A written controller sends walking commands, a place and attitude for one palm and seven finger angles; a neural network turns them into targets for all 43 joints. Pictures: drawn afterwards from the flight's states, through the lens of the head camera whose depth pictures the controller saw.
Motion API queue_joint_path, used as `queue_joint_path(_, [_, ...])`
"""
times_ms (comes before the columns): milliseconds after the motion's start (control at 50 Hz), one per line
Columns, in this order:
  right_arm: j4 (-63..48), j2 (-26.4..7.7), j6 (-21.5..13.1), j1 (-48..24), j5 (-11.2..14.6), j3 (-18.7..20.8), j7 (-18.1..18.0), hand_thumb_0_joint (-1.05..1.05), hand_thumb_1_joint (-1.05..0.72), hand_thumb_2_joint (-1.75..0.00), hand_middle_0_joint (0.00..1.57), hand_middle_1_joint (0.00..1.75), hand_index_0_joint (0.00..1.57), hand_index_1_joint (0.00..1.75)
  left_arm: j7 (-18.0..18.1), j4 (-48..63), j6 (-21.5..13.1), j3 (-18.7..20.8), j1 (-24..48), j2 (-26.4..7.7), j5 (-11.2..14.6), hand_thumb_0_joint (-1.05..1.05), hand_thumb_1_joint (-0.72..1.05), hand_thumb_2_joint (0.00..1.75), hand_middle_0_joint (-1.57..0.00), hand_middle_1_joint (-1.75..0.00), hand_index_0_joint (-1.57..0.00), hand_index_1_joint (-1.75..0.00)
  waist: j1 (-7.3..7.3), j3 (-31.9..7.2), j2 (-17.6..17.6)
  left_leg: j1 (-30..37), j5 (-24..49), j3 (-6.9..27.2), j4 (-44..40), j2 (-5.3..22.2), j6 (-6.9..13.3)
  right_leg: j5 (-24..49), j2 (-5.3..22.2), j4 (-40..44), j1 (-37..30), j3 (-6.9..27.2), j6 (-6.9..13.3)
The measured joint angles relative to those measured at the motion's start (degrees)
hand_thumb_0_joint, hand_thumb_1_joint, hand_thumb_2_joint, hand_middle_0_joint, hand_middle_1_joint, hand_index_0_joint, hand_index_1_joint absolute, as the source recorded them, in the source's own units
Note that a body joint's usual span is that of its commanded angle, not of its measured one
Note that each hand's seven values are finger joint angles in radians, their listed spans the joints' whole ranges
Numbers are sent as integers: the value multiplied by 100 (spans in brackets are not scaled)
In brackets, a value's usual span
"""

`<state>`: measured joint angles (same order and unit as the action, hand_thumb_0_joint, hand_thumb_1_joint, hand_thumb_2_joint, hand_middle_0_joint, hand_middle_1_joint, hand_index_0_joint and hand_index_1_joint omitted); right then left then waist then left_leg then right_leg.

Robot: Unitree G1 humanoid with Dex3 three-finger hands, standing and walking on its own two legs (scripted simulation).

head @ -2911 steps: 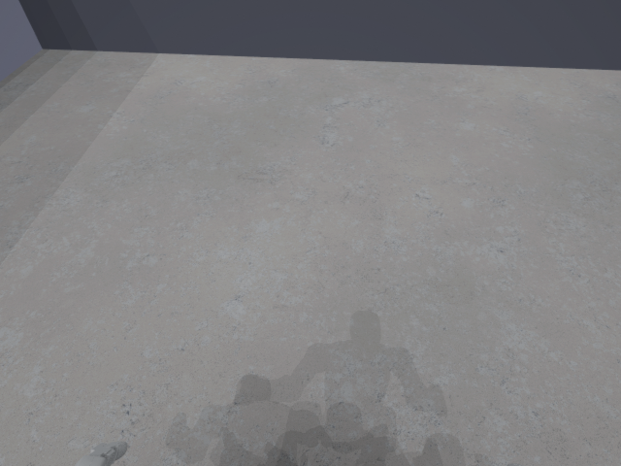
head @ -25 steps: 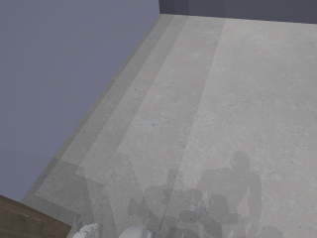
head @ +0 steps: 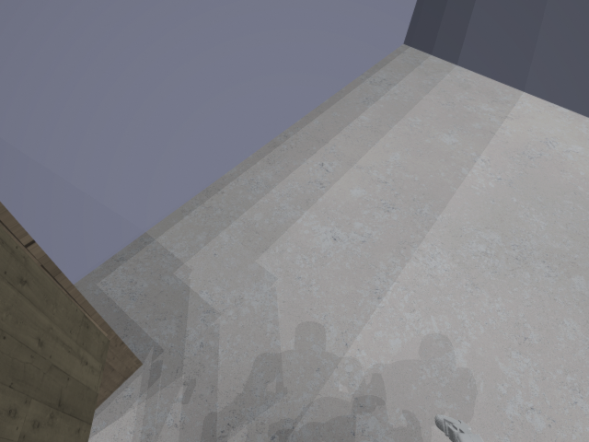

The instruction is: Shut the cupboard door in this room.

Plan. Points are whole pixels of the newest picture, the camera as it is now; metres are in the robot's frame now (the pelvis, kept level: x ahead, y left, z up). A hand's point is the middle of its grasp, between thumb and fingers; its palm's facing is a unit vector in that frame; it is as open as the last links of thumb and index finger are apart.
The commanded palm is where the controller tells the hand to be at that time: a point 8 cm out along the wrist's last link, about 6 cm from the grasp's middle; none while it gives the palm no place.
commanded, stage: turn or walk to find it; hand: left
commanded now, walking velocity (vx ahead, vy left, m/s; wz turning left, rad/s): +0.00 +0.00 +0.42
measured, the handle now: out of the picture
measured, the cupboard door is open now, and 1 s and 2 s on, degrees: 44 44 44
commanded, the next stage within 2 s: stand and wait in 0.80 s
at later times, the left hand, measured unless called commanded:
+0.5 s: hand out of the picture +0.09 +0.16 -0.14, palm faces +0.19 -0.94 -0.26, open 7.4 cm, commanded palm none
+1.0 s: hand out of the picture -0.09 +0.19 -0.18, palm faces +0.48 -0.85 -0.23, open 7.4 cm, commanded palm none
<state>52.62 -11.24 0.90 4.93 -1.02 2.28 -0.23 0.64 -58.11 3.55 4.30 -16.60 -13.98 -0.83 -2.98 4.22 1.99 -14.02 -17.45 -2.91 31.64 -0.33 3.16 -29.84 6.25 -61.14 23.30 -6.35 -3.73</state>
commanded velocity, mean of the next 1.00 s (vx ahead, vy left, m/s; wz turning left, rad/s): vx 0.00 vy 0.00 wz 0.33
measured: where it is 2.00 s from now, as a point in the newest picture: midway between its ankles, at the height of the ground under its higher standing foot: outside the picture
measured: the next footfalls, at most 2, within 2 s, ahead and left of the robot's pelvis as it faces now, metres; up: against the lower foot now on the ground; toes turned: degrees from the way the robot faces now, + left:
right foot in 0.40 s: +0.06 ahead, -0.14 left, +0.00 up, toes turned +5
left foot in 0.84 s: -0.02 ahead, +0.10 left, +0.00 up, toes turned +26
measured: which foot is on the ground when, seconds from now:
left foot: down 0.00-0.40, up 0.42-0.82, down 0.84-1.00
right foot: up 0.00-0.38, down 0.40-0.84, up 0.86-1.00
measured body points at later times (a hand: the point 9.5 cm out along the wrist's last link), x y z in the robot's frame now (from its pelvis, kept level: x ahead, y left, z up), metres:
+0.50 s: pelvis +0.01 -0.05 +0.00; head +0.05 -0.07 +0.45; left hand +0.08 +0.21 -0.12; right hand +0.06 -0.29 -0.17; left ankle -0.04 +0.08 -0.67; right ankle +0.02 -0.14 -0.73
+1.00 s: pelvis +0.00 +0.00 +0.00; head +0.01 +0.03 +0.45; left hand -0.11 +0.24 -0.16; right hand +0.21 -0.17 -0.12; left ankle -0.05 +0.08 -0.73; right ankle +0.02 -0.15 -0.67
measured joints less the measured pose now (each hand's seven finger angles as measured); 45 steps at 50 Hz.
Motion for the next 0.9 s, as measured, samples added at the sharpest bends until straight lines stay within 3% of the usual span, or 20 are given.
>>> queue_joint_path(80, [57,57,-25,179,7,-40,-37,1,-91,-90,20,30,20,30,-53,160,-60,-2,256,20,-2,1,91,90,-19,-30,-20,-30,43,-55,-67,175,289,197,-460,-52,33,612,-16,-301,350,332,-110])
queue_joint_path(180, [142,160,-20,487,9,-33,-28,1,-91,-90,20,30,20,30,-46,353,-93,-15,551,45,10,1,91,90,-19,-30,-20,-30,155,-80,-81,225,438,390,-680,-127,21,797,-47,77,403,469,-214])
queue_joint_path(300, [245,78,46,839,-35,68,-31,1,-92,-90,20,30,20,30,-34,515,-94,-72,895,160,44,0,91,90,-19,-30,-20,-30,410,-30,-240,56,408,635,-524,-190,-72,528,-263,1189,33,397,-186])
queue_joint_path(360, [322,9,99,991,-41,114,-32,1,-91,-90,20,30,20,30,-34,608,-169,-112,1005,236,76,0,91,90,-19,-30,-20,-30,492,-30,-346,-126,316,763,-286,-235,-170,823,-424,2159,-384,323,-112])
queue_joint_path(400, [358,-34,123,1116,-2,151,-16,1,-91,-90,20,30,20,30,-26,672,-279,-146,1002,270,66,0,91,90,-19,-30,-20,-30,491,-88,-376,-339,153,831,71,-312,-263,1325,-448,3019,-768,257,64])
queue_joint_path(460, [427,-155,237,1080,7,244,-10,1,-91,-90,20,30,20,30,0,685,-363,-215,982,426,23,0,91,90,-20,-30,-20,-30,528,6,-567,-913,-946,794,1719,-334,-426,1218,-440,2842,-776,66,477])
queue_joint_path(520, [464,-225,306,1054,-16,304,42,1,-91,-90,20,30,20,30,30,660,-332,-224,863,533,17,0,91,90,-20,-30,-20,-30,547,8,-589,-1333,-829,591,3103,-210,-557,1229,-322,2979,-952,-105,536])
queue_joint_path(560, [469,-237,316,1034,-24,312,76,1,-91,-90,20,30,20,30,37,629,-325,-215,778,563,8,0,90,90,-20,-30,-20,-30,545,-3,-549,-1415,-636,514,3424,-66,-634,1256,-240,3078,-1050,-211,526])
queue_joint_path(680, [459,-194,337,834,-14,273,106,1,-91,-90,20,30,20,30,13,556,-362,-172,504,528,-31,0,90,90,-20,-30,-20,-30,384,10,-312,-1070,-712,370,2551,217,-751,1246,6,3165,-1173,-496,481])
queue_joint_path(760, [376,-168,288,546,16,216,106,1,-91,-90,20,30,20,30,-3,485,-356,-111,326,392,-58,0,90,90,-20,-30,-20,-30,206,84,-163,-697,-847,177,1572,222,-713,1158,151,3002,-1123,-678,390])
queue_joint_path(820, [249,-157,194,343,29,174,106,1,-91,-90,20,30,20,30,-4,383,-315,-51,176,236,-49,0,90,90,-20,-30,-20,-30,125,98,-69,-315,-423,-11,639,156,-649,1011,261,2719,-1028,-830,267])
queue_joint_path(860, [171,-125,80,241,11,156,102,1,-91,-90,20,30,20,30,0,297,-241,-3,82,95,-1,0,90,90,-20,-30,-20,-30,99,83,51,-151,19,-78,227,67,-389,769,358,2208,-828,-757,147])
queue_joint_path(900, [123,-40,17,163,8,104,73,1,-91,-90,20,30,20,30,38,168,-117,19,52,-34,20,0,91,90,-20,-30,-20,-30,26,77,165,-140,-118,-90,326,20,-175,54,222,1356,-502,-303,72])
